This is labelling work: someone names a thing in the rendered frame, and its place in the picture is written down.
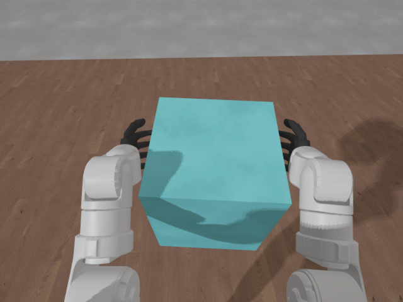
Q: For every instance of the carton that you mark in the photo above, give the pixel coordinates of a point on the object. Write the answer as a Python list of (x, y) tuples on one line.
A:
[(214, 176)]

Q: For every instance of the robot left forearm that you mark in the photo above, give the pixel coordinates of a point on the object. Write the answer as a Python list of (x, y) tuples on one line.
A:
[(106, 203)]

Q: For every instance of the robot right forearm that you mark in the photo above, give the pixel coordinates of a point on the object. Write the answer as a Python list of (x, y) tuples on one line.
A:
[(326, 203)]

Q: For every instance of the right robot hand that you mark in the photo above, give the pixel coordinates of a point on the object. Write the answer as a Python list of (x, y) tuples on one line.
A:
[(297, 140)]

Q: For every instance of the robot right upper arm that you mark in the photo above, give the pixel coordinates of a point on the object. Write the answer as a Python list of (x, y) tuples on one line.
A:
[(309, 285)]

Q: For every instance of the left robot hand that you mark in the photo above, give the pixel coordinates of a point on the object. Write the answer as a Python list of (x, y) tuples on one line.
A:
[(130, 137)]

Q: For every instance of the robot left upper arm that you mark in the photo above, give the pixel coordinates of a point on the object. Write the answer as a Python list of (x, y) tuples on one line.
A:
[(105, 284)]

